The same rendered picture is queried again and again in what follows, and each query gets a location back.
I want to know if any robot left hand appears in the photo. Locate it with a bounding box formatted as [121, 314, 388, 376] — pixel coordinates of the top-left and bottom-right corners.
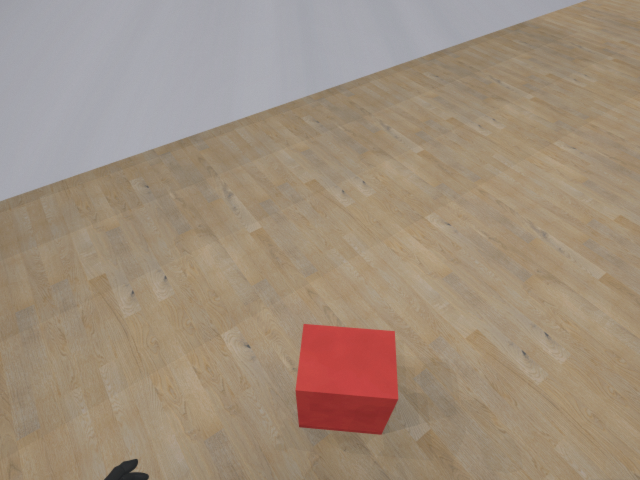
[104, 459, 149, 480]

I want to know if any carton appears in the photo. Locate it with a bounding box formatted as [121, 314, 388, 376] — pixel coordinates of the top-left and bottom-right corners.
[296, 324, 398, 435]

